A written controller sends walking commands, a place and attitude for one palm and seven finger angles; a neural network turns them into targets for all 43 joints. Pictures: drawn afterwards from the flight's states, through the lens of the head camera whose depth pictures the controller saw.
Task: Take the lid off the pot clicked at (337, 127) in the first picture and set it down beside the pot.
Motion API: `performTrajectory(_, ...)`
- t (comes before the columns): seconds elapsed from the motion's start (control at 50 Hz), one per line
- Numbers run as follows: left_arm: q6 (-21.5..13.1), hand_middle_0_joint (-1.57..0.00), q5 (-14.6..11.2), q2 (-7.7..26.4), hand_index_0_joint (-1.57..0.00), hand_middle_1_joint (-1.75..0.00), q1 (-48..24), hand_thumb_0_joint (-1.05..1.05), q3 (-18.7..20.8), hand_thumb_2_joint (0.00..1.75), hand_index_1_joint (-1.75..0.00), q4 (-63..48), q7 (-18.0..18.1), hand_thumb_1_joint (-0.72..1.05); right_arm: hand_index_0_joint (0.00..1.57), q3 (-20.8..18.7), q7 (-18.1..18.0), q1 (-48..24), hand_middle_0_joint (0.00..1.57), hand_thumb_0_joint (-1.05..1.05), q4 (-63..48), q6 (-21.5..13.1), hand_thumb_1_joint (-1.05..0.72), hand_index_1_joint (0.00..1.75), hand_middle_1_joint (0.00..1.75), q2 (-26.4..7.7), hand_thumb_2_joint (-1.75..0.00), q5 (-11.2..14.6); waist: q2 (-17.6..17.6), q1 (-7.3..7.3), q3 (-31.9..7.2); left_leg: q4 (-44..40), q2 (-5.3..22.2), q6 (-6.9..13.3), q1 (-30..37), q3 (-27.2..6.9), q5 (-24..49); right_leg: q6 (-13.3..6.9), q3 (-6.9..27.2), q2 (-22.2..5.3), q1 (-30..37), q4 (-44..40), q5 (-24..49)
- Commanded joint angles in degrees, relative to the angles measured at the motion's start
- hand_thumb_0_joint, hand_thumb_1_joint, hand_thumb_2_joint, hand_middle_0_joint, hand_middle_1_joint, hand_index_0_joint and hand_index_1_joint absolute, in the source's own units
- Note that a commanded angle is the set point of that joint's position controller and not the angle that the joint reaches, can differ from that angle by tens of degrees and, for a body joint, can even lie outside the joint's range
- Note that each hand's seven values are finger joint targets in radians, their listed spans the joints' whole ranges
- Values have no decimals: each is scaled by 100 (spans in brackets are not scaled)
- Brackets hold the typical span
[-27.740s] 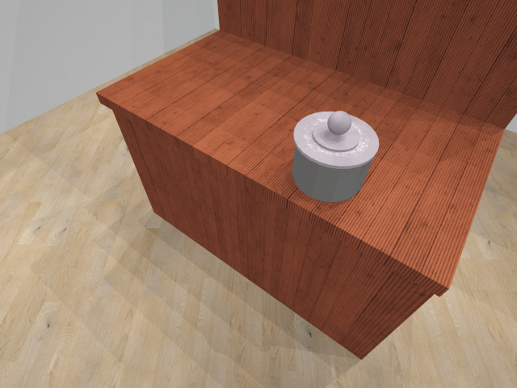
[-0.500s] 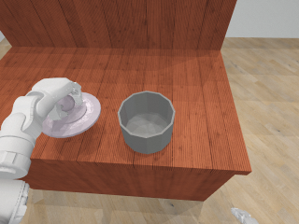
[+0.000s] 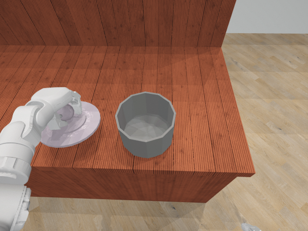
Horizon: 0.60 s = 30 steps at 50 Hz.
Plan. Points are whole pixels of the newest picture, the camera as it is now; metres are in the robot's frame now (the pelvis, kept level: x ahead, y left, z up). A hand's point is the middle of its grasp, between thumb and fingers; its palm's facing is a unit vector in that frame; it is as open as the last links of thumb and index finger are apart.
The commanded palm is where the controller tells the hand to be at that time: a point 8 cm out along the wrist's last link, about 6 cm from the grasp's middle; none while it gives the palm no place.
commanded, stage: lower the lid onto the table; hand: left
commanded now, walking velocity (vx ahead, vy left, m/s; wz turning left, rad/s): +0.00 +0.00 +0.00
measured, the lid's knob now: (64, 112) +0.43 +0.27 +0.03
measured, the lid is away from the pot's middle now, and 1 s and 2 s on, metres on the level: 0.24 0.24 0.25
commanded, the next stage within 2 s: open the fingers wide in 0.86 s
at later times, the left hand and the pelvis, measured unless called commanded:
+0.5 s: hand (61, 124) +0.39 +0.28 +0.01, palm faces -0.45 -0.05 -0.89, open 7.4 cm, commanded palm +0.41 +0.28 +0.08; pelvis +0.00 +0.00 -0.01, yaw +0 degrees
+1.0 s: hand (68, 126) +0.41 +0.27 -0.01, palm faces -0.45 -0.05 -0.89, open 7.2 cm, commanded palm +0.41 +0.27 +0.05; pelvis +0.00 +0.01 -0.01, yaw -1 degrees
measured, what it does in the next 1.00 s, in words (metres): stands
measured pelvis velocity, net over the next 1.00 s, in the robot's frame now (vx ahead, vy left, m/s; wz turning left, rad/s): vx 0.00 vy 0.01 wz -0.02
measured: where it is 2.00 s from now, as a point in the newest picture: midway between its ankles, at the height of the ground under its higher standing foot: outside the picture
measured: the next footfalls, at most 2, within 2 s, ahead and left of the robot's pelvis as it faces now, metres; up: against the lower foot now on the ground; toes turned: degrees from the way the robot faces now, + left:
none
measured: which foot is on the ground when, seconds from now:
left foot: down 0.00-1.00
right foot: down 0.00-1.00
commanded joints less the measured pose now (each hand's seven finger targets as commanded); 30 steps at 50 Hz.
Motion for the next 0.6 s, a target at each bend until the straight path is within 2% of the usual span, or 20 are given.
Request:
performTrajectory(0.0, -38, -91, -121, 1772, -95, -93, -2402, 0, 712, 114, -95, -1177, 350, 53, 20, -299, -32, 62, 20, 0, -571, -172, -90, 30, 30, -806, -90, -42, 197, -11, -2470, 24, 369, -160, 1627, -568, 3321, -351, 9, 65, 436, 55, 1729)
performTrajectory(0.02, -31, -91, -110, 1703, -95, -93, -2280, 0, 667, 114, -95, -1075, 366, 53, 20, -300, -15, 51, 20, 0, -574, -167, -90, 30, 30, -807, -90, -36, 260, -5, -2374, 44, 371, -173, 1637, -564, 3333, -360, 9, 76, 333, 58, 1672)
performTrajectory(0.04, -63, -91, -120, 1832, -95, -93, -2307, 0, 754, 114, -95, -1182, 390, 53, 20, -321, 3, 67, 20, 0, -575, -182, -90, 30, 30, -859, -90, -64, 257, -7, -2366, 76, 367, -183, 1617, -558, 3376, -371, 48, 47, 344, 59, 1716)
performTrajectory(0.08, -45, -91, -115, 1778, -95, -93, -2074, 0, 779, 114, -95, -915, 421, 53, 20, -311, 20, 88, 20, 0, -567, -152, -90, 30, 30, -820, -90, -38, 87, 16, -2333, 78, 368, -160, 1489, -548, 3189, -355, 14, 82, 338, 89, 1629)
performTrajectory(0.12, -40, -91, -97, 1743, -95, -93, -2267, 0, 703, 114, -95, -980, 438, 53, 20, -313, 10, 63, 20, 0, -545, -119, -90, 30, 30, -833, -90, -34, 43, -7, -2337, 56, 354, -142, 1395, -503, 2986, -361, 28, 70, 357, 96, 1646)
performTrajectory(0.14, -76, -91, -84, 1894, -95, -93, -2471, 0, 769, 114, -95, -1223, 461, 53, 20, -332, 6, 54, 20, 0, -553, -130, -90, 30, 30, -877, -90, -62, 108, -29, -2413, 79, 360, -154, 1496, -537, 3091, -367, 56, 44, 326, 101, 1663)
performTrajectory(0.18, -75, -91, -50, 1692, -95, -93, -2393, 0, 658, 114, -95, -1256, 499, 53, 20, -335, 1, 75, 20, 0, -576, -153, -90, 30, 30, -795, -90, -57, 360, -23, -2541, 127, 377, -206, 1753, -605, 3342, -364, 7, 92, 188, 122, 1551)
performTrajectory(0.22, -89, -91, -110, 1962, -95, -93, -2038, 0, 973, 114, -95, -903, 553, 53, 20, -325, -16, 150, 20, 0, -524, -146, -90, 30, 30, -831, -90, -52, 7, 18, -2498, 142, 362, -143, 1501, -519, 3158, -352, 38, 87, 363, 133, 1680)
performTrajectory(0.24, -126, -91, -89, 2144, -95, -93, -2217, 0, 1039, 114, -95, -903, 572, 53, 20, -314, -22, 160, 20, 0, -492, -153, -90, 30, 30, -897, -90, -73, 88, -4, -2392, 123, 343, -166, 1383, -519, 3050, -373, 59, 57, 347, 138, 1685)
performTrajectory(0.26, -85, -91, -56, 1728, -95, -93, -2247, 0, 688, 114, -95, -670, 572, 53, 20, -290, -22, 144, 20, 0, -494, -151, -90, 30, 30, -823, -90, -62, 84, -60, -2271, 95, 337, -170, 1291, -509, 2921, -357, 30, 97, 229, 156, 1558)
performTrajectory(0.28, -72, -91, -16, 1667, -95, -93, -2323, 0, 637, 114, -95, -597, 577, 53, 20, -315, -23, 150, 20, 0, -439, -146, -90, 30, 30, -838, -90, -51, 61, -61, -2169, 125, 360, -155, 1267, -484, 2763, -363, 24, 90, 85, 143, 1477)
performTrajectory(0.36, -156, -91, 40, 1754, -95, -93, -2597, 0, 642, 114, -95, -910, 604, 53, 20, -344, -59, 223, 20, 0, -471, -174, -90, 30, 30, -823, -90, -81, 334, -103, -2598, 214, 348, -181, 1608, -521, 3012, -368, 53, 109, 51, 203, 1469)
performTrajectory(0.42, -156, -91, 6, 1666, -95, -93, -2439, 0, 599, 114, -95, -407, 603, 53, 20, -306, -91, 278, 20, 0, -414, -160, -90, 30, 30, -843, -90, -50, 142, -109, -2268, 222, 335, -164, 1266, -481, 2653, -381, 10, 113, -98, 233, 1350)
performTrajectory(0.44, -189, -91, 18, 1771, -95, -93, -2672, 0, 616, 114, -95, -613, 603, 53, 20, -334, -95, 294, 20, 0, -389, -181, -90, 30, 30, -906, -90, -76, 117, -124, -2303, 241, 343, -162, 1288, -486, 2670, -389, 41, 82, -114, 232, 1396)
performTrajectory(0.46, -171, -91, 36, 1640, -95, -93, -2553, 0, 536, 114, -95, -394, 610, 53, 20, -334, -96, 332, 20, 0, -399, -189, -90, 30, 30, -860, -90, -71, 157, -143, -2333, 256, 346, -155, 1297, -469, 2653, -373, 37, 119, -164, 255, 1315)
performTrajectory(0.48, -201, -91, 71, 1843, -95, -93, -2471, 0, 732, 114, -95, -342, 631, 53, 20, -327, -104, 361, 20, 0, -393, -188, -90, 30, 30, -876, -90, -62, 111, -83, -2329, 284, 337, -156, 1201, -480, 2610, -393, 20, 125, -138, 285, 1318)
performTrajectory(0.5, -201, -91, 66, 1727, -95, -93, -2438, 0, 622, 114, -95, -236, 634, 53, 20, -318, -120, 371, 20, 0, -393, -188, -90, 30, 30, -874, -90, -62, 31, -119, -2355, 308, 321, -139, 1137, -449, 2522, -389, 28, 127, -143, 311, 1330)
performTrajectory(0.52, -221, -91, 79, 1735, -95, -93, -2587, 0, 593, 114, -95, -339, 633, 53, 20, -323, -128, 385, 20, 0, -381, -198, -90, 30, 30, -884, -90, -61, 146, -123, -2387, 310, 322, -138, 1132, -440, 2481, -397, 41, 118, -161, 314, 1332)
performTrajectory(0.54, -263, -91, 105, 1970, -95, -93, -2700, 0, 746, 114, -95, -427, 658, 53, 20, -338, -138, 405, 20, 0, -366, -210, -90, 30, 30, -935, -90, -83, 164, -133, -2412, 342, 337, -170, 1200, -481, 2611, -402, 46, 102, -238, 342, 1330)
performTrajectory(0.58, -256, -91, 127, 1687, -95, -93, -2767, 0, 536, 114, -95, -431, 673, 53, 20, -348, -145, 471, 20, 0, -350, -217, -90, 30, 30, -883, -90, -74, 274, -159, -2552, 385, 357, -189, 1342, -505, 2668, -387, 13, 137, -378, 371, 1236)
